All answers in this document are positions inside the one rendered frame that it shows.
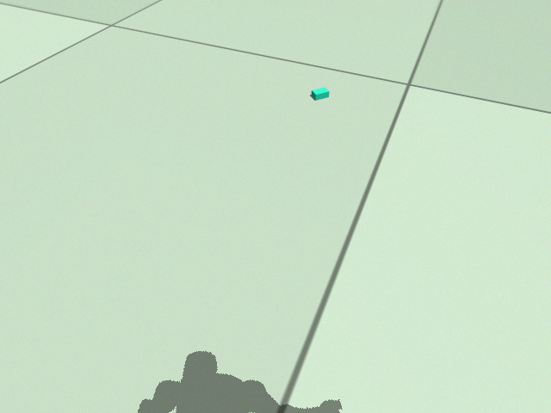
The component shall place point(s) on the small box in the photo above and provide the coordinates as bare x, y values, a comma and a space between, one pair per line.
321, 93

